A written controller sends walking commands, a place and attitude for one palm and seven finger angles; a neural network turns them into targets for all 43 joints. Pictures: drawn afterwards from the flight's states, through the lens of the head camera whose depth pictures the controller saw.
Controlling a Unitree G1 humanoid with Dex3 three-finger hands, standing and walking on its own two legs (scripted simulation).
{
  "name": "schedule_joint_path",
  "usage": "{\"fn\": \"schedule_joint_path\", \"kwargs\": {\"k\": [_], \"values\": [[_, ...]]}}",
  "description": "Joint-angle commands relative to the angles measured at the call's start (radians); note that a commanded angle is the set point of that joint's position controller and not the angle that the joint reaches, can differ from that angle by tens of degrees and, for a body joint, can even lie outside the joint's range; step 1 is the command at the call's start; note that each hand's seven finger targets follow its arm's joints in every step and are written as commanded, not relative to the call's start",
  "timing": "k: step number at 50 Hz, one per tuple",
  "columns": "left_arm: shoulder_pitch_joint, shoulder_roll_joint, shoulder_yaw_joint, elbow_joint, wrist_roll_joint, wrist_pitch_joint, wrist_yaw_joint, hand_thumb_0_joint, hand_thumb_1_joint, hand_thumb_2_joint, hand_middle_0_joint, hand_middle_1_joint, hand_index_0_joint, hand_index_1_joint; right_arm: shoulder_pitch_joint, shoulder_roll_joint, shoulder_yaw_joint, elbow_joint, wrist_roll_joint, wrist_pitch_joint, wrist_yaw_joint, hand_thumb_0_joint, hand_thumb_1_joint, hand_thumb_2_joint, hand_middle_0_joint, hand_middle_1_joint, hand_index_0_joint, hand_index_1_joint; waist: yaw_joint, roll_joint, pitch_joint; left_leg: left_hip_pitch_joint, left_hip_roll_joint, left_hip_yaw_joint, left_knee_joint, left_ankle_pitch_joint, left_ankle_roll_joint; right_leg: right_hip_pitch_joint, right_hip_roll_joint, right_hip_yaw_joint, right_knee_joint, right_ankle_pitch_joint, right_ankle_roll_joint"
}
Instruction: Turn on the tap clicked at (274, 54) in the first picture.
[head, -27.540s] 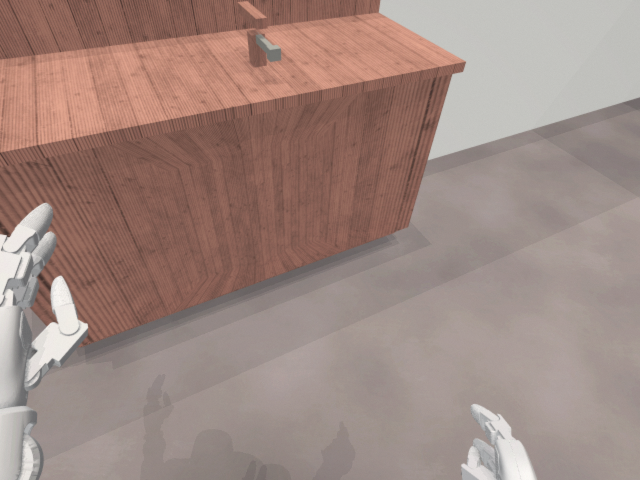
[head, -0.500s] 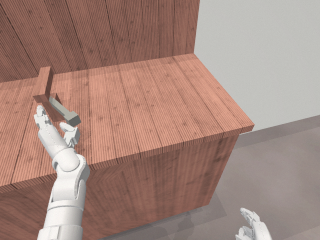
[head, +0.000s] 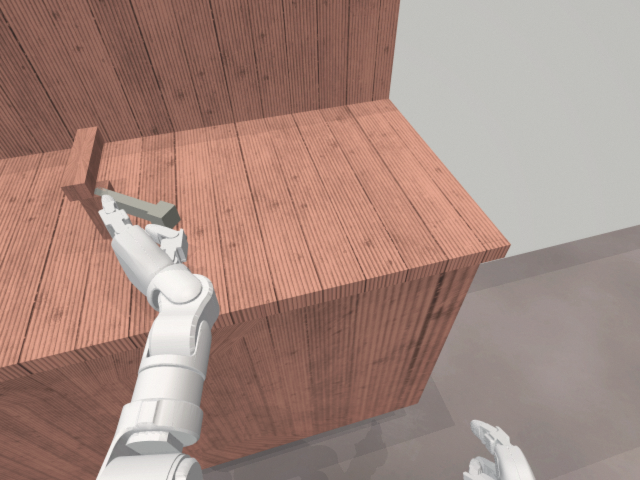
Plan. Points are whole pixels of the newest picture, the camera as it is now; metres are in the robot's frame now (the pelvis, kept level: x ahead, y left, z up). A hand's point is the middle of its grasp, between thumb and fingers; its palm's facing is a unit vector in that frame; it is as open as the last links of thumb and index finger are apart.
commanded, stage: push the lever round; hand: left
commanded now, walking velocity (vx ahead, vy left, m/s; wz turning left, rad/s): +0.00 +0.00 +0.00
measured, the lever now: (164, 216) +0.41 +0.24 +0.12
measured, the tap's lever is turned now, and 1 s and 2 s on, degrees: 51 70 74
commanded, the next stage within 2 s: lift the hand up off the lever in 0.98 s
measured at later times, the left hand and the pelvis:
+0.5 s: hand (193, 227) +0.40 +0.20 +0.11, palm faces +0.83 -0.56 -0.10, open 7.7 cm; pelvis +0.00 -0.01 +0.00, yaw +0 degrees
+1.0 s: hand (201, 217) +0.42 +0.19 +0.11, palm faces +0.83 -0.55 -0.10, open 8.0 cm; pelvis -0.01 -0.01 -0.01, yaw +0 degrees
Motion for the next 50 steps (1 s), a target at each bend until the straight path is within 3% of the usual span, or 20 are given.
{"fn": "schedule_joint_path", "kwargs": {"k": [1, 3, 7, 12, 13, 17, 18, 19, 23, 24, 27, 28, 32, 33, 41, 43, 46, 47, 48, 50], "values": [[-0.416, 0.092, -0.03, -0.185, 0.043, -0.057, 0.024, 0.0, 0.9, 0.9, -0.15, -0.15, -0.15, -0.15, -0.107, -0.115, -0.037, -0.138, -0.007, -0.046, 0.004, 0.0, -0.9, -0.9, 0.2, 0.3, 0.2, 0.3, -0.012, -0.074, -0.276, 0.113, -0.005, 0.019, -0.032, 0.234, 0.026, 0.081, -0.039, 0.044, -0.098, 0.287, 0.032], [-0.41, 0.134, 0.017, -0.165, 0.048, -0.052, 0.036, 0.0, 0.9, 0.9, -0.15, -0.15, -0.15, -0.15, -0.104, -0.12, -0.042, -0.132, -0.009, -0.041, 0.004, 0.0, -0.9, -0.9, 0.2, 0.3, 0.2, 0.3, -0.002, -0.064, -0.284, 0.098, -0.006, 0.019, -0.03, 0.232, 0.025, 0.088, -0.039, 0.047, -0.097, 0.287, 0.031], [-0.454, 0.085, -0.026, -0.153, 0.059, -0.046, 0.052, 0.0, 0.9, 0.9, -0.15, -0.15, -0.15, -0.15, -0.101, -0.113, -0.042, -0.132, -0.011, -0.038, 0.014, 0.0, -0.9, -0.9, 0.2, 0.3, 0.2, 0.3, -0.017, -0.056, -0.281, 0.097, -0.005, 0.025, -0.018, 0.237, 0.026, 0.075, -0.042, 0.044, -0.093, 0.298, 0.031], [-0.47, 0.113, 0.018, -0.124, 0.057, -0.044, 0.076, 0.0, 0.9, 0.9, -0.15, -0.15, -0.15, -0.15, -0.09, -0.115, -0.046, -0.13, -0.015, -0.034, 0.02, 0.0, -0.9, -0.9, 0.2, 0.3, 0.2, 0.3, -0.014, -0.085, -0.305, 0.07, -0.01, 0.028, -0.009, 0.23, 0.028, 0.096, -0.048, 0.05, -0.09, 0.331, 0.041], [-0.466, 0.145, 0.053, -0.102, 0.061, -0.04, 0.081, 0.0, 0.9, 0.9, -0.15, -0.15, -0.15, -0.15, -0.089, -0.119, -0.048, -0.12, -0.015, -0.031, 0.017, 0.0, -0.9, -0.9, 0.2, 0.3, 0.2, 0.3, -0.008, -0.074, -0.298, 0.066, -0.01, 0.024, -0.014, 0.224, 0.028, 0.09, -0.044, 0.047, -0.092, 0.309, 0.037], [-0.518, 0.128, 0.039, -0.076, 0.065, -0.035, 0.092, 0.0, 0.9, 0.9, -0.15, -0.15, -0.15, -0.15, -0.08, -0.115, -0.045, -0.119, -0.017, -0.028, 0.023, 0.0, -0.9, -0.9, 0.2, 0.3, 0.2, 0.3, -0.025, -0.091, -0.293, 0.049, -0.011, 0.03, -0.003, 0.215, 0.031, 0.088, -0.055, 0.055, -0.093, 0.349, 0.05], [-0.529, 0.164, 0.072, -0.072, 0.071, -0.035, 0.096, 0.0, 0.9, 0.9, -0.15, -0.15, -0.15, -0.15, -0.08, -0.12, -0.048, -0.112, -0.016, -0.026, 0.021, 0.0, -0.9, -0.9, 0.2, 0.3, 0.2, 0.3, -0.019, -0.069, -0.293, 0.045, -0.01, 0.026, -0.007, 0.208, 0.03, 0.082, -0.049, 0.052, -0.092, 0.312, 0.043], [-0.568, 0.127, 0.032, -0.077, 0.074, -0.037, 0.098, 0.0, 0.9, 0.9, -0.15, -0.15, -0.15, -0.15, -0.079, -0.115, -0.045, -0.113, -0.018, -0.03, 0.025, 0.0, -0.9, -0.9, 0.2, 0.3, 0.2, 0.3, -0.033, -0.06, -0.294, 0.052, -0.012, 0.029, -0.004, 0.203, 0.032, 0.066, -0.048, 0.051, -0.093, 0.294, 0.043], [-0.58, 0.14, 0.045, -0.068, 0.093, -0.049, 0.109, 0.0, 0.9, 0.9, -0.15, -0.15, -0.15, -0.15, -0.066, -0.117, -0.054, -0.106, -0.023, -0.035, 0.03, 0.0, -0.9, -0.9, 0.2, 0.3, 0.2, 0.3, -0.028, -0.037, -0.319, 0.058, -0.009, 0.027, 0.005, 0.214, 0.031, 0.057, -0.04, 0.047, -0.08, 0.296, 0.037], [-0.605, 0.115, 0.018, -0.065, 0.095, -0.052, 0.108, 0.0, 0.9, 0.9, -0.15, -0.15, -0.15, -0.15, -0.063, -0.114, -0.051, -0.108, -0.022, -0.037, 0.033, 0.0, -0.9, -0.9, 0.2, 0.3, 0.2, 0.3, -0.039, -0.03, -0.316, 0.063, -0.009, 0.027, 0.007, 0.215, 0.031, 0.043, -0.041, 0.045, -0.076, 0.292, 0.036], [-0.619, 0.102, 0.009, -0.046, 0.096, -0.062, 0.111, 0.0, 0.9, 0.9, -0.15, -0.15, -0.15, -0.15, -0.049, -0.116, -0.053, -0.105, -0.025, -0.04, 0.036, 0.0, -0.9, -0.9, 0.2, 0.3, 0.2, 0.3, -0.046, -0.072, -0.326, 0.059, -0.008, 0.026, 0.015, 0.218, 0.032, 0.044, -0.04, 0.043, -0.07, 0.307, 0.04], [-0.6, 0.131, 0.042, -0.037, 0.097, -0.063, 0.113, 0.0, 0.9, 0.9, -0.15, -0.15, -0.15, -0.15, -0.052, -0.121, -0.057, -0.103, -0.026, -0.039, 0.034, 0.0, -0.9, -0.9, 0.2, 0.3, 0.2, 0.3, -0.037, -0.065, -0.332, 0.054, -0.009, 0.024, 0.012, 0.212, 0.033, 0.046, -0.037, 0.044, -0.07, 0.293, 0.038], [-0.638, 0.117, 0.027, -0.022, 0.094, -0.066, 0.112, 0.0, 0.9, 0.9, -0.15, -0.15, -0.15, -0.15, -0.045, -0.117, -0.053, -0.104, -0.026, -0.04, 0.036, 0.0, -0.9, -0.9, 0.2, 0.3, 0.2, 0.3, -0.047, -0.076, -0.325, 0.041, -0.01, 0.03, 0.015, 0.205, 0.033, 0.047, -0.043, 0.049, -0.07, 0.309, 0.044], [-0.635, 0.153, 0.065, -0.012, 0.096, -0.066, 0.116, 0.0, 0.9, 0.9, -0.15, -0.15, -0.15, -0.15, -0.04, -0.122, -0.056, -0.097, -0.026, -0.038, 0.033, 0.0, -0.9, -0.9, 0.2, 0.3, 0.2, 0.3, -0.039, -0.071, -0.328, 0.038, -0.011, 0.024, 0.01, 0.2, 0.033, 0.046, -0.039, 0.047, -0.07, 0.291, 0.041], [-0.71, 0.149, 0.051, 0.027, 0.111, -0.074, 0.122, 0.0, 0.9, 0.9, -0.15, -0.15, -0.15, -0.15, -0.027, -0.117, -0.053, -0.092, -0.03, -0.04, 0.035, 0.0, -0.9, -0.9, 0.2, 0.3, 0.2, 0.3, -0.06, -0.072, -0.32, 0.022, -0.011, 0.031, 0.014, 0.168, 0.036, 0.024, -0.04, 0.054, -0.075, 0.258, 0.045], [-0.709, 0.198, 0.1, 0.053, 0.113, -0.078, 0.125, 0.0, 0.9, 0.9, -0.15, -0.15, -0.15, -0.15, -0.019, -0.124, -0.055, -0.084, -0.032, -0.038, 0.03, 0.0, -0.9, -0.9, 0.2, 0.3, 0.2, 0.3, -0.05, -0.079, -0.324, 0.008, -0.012, 0.028, 0.01, 0.167, 0.037, 0.037, -0.039, 0.056, -0.074, 0.264, 0.045], [-0.735, 0.167, 0.069, 0.053, 0.117, -0.084, 0.124, 0.0, 0.9, 0.9, -0.15, -0.15, -0.15, -0.15, -0.016, -0.115, -0.054, -0.09, -0.032, -0.039, 0.034, 0.0, -0.9, -0.9, 0.2, 0.3, 0.2, 0.3, -0.06, -0.055, -0.339, 0.011, -0.013, 0.035, 0.019, 0.167, 0.037, 0.03, -0.043, 0.061, -0.069, 0.274, 0.048], [-0.746, 0.175, 0.074, 0.074, 0.122, -0.084, 0.126, 0.0, 0.9, 0.9, -0.15, -0.15, -0.15, -0.15, -0.009, -0.117, -0.054, -0.084, -0.033, -0.038, 0.034, 0.0, -0.9, -0.9, 0.2, 0.3, 0.2, 0.3, -0.068, -0.064, -0.33, 0.005, -0.011, 0.036, 0.019, 0.158, 0.037, 0.025, -0.043, 0.06, -0.072, 0.264, 0.05], [-0.729, 0.211, 0.116, 0.083, 0.126, -0.085, 0.13, 0.0, 0.9, 0.9, -0.15, -0.15, -0.15, -0.15, -0.003, -0.121, -0.057, -0.08, -0.035, -0.037, 0.032, 0.0, -0.9, -0.9, 0.2, 0.3, 0.2, 0.3, -0.05, -0.042, -0.338, 0.002, -0.012, 0.031, 0.014, 0.161, 0.035, 0.028, -0.037, 0.056, -0.067, 0.25, 0.042], [-0.741, 0.189, 0.092, 0.075, 0.127, -0.09, 0.128, 0.0, 0.9, 0.9, -0.15, -0.15, -0.15, -0.15, 0.002, -0.119, -0.057, -0.087, -0.035, -0.038, 0.036, 0.0, -0.9, -0.9, 0.2, 0.3, 0.2, 0.3, -0.062, -0.054, -0.351, 0.012, -0.01, 0.035, 0.021, 0.178, 0.037, 0.031, -0.039, 0.056, -0.063, 0.28, 0.045]]}}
